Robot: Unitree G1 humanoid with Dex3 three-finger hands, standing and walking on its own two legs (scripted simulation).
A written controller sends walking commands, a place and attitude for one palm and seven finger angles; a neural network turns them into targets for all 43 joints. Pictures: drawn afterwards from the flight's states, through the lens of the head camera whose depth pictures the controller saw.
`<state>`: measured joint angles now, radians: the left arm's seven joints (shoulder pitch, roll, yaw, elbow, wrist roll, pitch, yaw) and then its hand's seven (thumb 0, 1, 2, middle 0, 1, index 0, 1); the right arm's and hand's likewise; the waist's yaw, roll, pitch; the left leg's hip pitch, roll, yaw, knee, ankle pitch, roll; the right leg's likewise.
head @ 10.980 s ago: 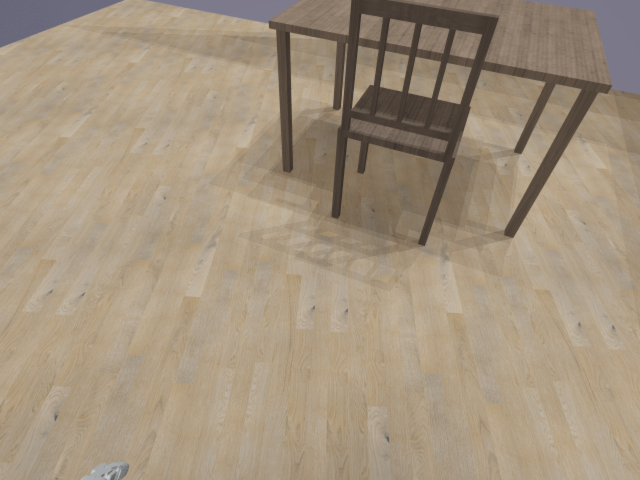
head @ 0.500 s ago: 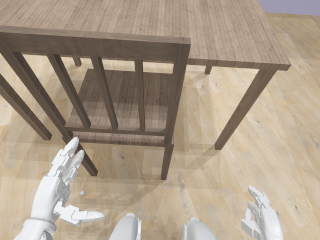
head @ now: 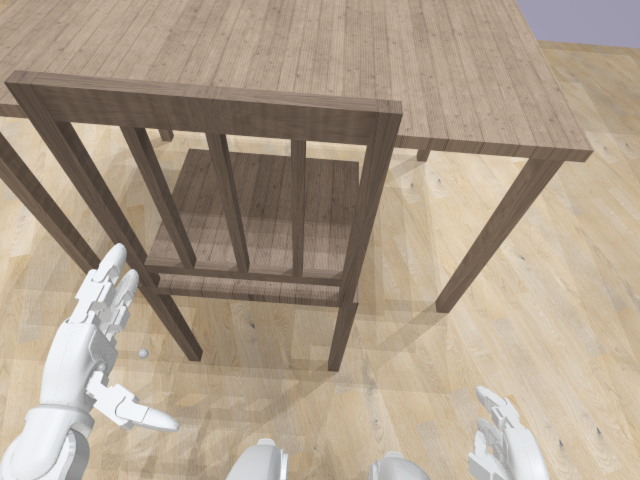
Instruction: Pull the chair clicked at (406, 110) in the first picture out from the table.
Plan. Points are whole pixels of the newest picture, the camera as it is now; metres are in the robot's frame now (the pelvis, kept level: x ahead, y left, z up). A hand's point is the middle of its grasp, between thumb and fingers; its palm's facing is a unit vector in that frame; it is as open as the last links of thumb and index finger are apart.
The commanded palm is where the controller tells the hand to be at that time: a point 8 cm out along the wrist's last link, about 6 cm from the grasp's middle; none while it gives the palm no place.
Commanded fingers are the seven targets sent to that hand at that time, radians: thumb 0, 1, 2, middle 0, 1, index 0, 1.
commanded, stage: raise the hand toward the chair's back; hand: left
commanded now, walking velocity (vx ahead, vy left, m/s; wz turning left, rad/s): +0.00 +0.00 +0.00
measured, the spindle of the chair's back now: (232, 213) +0.47 +0.16 +0.01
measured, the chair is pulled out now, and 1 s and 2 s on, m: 0.00 0.00 0.00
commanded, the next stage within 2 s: aim the fingers beside a spindle in 0.46 s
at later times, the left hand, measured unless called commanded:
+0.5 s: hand (173, 363) +0.24 +0.18 +0.04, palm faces -0.01 -1.00 -0.05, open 16.9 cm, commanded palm +0.22 +0.24 +0.05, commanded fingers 0.00 -0.50 0.30 -0.06 -0.08 -0.06 -0.08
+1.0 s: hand (195, 344) +0.27 +0.16 +0.03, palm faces -0.03 -1.00 -0.04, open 16.9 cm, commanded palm +0.25 +0.22 +0.03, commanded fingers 0.00 -0.50 0.30 -0.06 -0.08 -0.06 -0.08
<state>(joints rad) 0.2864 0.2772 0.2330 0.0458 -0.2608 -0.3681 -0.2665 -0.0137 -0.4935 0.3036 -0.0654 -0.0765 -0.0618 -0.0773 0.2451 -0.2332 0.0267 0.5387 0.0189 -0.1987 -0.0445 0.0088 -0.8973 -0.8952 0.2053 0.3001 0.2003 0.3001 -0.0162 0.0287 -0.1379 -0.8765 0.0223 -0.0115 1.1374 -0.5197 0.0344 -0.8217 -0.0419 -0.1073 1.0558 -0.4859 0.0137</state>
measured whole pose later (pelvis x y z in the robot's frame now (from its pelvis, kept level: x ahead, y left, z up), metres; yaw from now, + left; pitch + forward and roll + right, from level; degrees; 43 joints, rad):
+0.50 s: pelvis +0.00 -0.02 +0.00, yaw +0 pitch +14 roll -2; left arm 0.31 0.26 0.21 0.09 -0.28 -0.39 -0.29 -0.02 -0.50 0.30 -0.07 -0.08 -0.06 -0.08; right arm 0.24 -0.24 0.01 0.54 0.02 -0.21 -0.05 0.01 -0.90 -0.90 0.20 0.30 0.20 0.30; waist -0.03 0.03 -0.14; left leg -0.85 0.04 -0.02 1.11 -0.51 0.01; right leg -0.81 -0.03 -0.11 1.05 -0.49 -0.02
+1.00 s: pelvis +0.00 -0.03 -0.01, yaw +0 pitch +16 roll -2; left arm 0.20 0.24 0.21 0.20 -0.27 -0.41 -0.28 -0.01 -0.50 0.30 -0.07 -0.08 -0.06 -0.08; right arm 0.24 -0.25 0.00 0.56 0.02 -0.20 -0.04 0.01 -0.90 -0.90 0.20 0.30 0.20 0.30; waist -0.04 0.03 -0.14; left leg -0.91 0.04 -0.01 1.15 -0.52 0.00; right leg -0.88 -0.03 -0.10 1.11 -0.51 -0.02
